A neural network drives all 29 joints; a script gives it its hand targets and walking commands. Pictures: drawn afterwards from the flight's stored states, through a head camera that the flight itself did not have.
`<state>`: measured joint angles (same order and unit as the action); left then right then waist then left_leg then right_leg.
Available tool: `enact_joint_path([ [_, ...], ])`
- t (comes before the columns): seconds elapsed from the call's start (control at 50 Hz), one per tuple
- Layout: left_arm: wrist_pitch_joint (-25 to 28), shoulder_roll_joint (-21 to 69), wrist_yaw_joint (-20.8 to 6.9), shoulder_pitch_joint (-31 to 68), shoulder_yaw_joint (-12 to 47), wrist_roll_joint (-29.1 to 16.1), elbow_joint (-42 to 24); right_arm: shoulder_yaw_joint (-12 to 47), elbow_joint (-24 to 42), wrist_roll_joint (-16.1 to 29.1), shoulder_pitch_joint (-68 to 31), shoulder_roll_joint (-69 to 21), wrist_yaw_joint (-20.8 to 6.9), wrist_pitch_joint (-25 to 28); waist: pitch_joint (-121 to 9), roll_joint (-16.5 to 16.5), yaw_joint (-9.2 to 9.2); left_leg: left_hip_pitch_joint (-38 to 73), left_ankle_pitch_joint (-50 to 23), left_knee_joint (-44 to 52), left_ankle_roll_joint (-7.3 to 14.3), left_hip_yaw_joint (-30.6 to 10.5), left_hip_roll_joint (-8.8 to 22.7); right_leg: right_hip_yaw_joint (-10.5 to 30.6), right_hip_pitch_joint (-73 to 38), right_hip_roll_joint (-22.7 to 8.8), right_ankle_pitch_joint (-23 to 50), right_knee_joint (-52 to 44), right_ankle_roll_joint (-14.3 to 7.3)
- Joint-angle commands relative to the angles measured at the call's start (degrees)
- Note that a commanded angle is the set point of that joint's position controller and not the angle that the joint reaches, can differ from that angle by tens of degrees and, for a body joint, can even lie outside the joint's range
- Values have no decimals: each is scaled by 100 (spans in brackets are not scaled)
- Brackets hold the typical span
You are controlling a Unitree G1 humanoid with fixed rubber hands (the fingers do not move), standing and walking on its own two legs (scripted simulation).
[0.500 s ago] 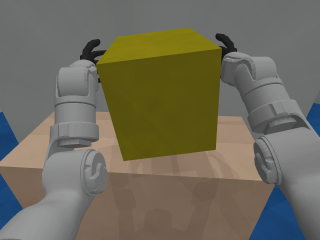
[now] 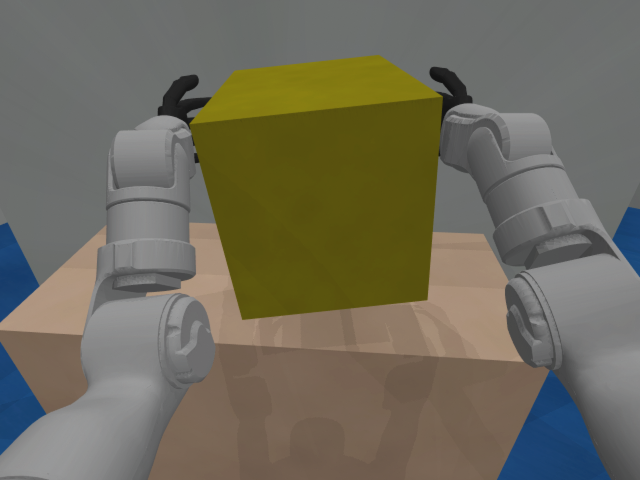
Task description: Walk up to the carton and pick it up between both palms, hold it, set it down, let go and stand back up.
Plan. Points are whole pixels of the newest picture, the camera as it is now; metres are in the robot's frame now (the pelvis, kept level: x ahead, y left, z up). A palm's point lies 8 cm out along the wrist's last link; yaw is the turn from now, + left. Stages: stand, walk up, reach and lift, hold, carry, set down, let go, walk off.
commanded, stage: hold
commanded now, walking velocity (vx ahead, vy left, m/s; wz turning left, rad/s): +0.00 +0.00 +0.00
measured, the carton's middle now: (319, 171) +0.42 +0.00 +0.28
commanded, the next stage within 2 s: none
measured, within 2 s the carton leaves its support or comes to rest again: neither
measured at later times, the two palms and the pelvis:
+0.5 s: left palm (177, 139) +0.37 +0.16 +0.34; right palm (453, 129) +0.37 -0.15 +0.35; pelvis +0.00 +0.00 +0.00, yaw +0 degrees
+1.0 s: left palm (177, 138) +0.37 +0.16 +0.34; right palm (453, 129) +0.37 -0.15 +0.35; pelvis +0.00 +0.00 +0.00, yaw +0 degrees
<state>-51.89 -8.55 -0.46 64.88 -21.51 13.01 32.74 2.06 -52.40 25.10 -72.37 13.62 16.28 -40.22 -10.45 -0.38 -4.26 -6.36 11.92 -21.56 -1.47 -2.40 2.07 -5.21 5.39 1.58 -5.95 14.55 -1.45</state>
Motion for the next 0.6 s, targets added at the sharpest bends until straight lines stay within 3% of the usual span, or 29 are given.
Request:
enact_joint_path([
  [0.0,446,3283,-843,4032,1562,-1083,-602,520,1745,941,-4230,-3770,-788,216,-1684,-194,-37,-812,-883,427,-144,-22,-407,578,-1583,233,778,153,267],
  [0.58,441,3305,-820,4001,1587,-1089,-669,574,1817,989,-4218,-3798,-789,215,-1714,-172,-31,-751,-980,390,-148,-21,-414,574,-1591,245,880,160,285],
])
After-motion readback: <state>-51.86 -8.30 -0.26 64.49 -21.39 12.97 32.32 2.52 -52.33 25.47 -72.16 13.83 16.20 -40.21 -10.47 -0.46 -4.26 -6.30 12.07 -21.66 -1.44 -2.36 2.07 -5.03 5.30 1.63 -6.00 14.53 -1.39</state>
